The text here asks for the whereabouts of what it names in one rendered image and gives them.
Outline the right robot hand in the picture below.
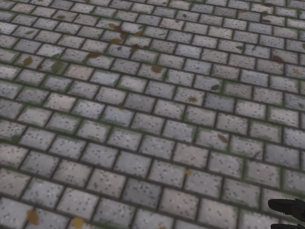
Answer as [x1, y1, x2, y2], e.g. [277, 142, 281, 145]
[268, 198, 305, 229]

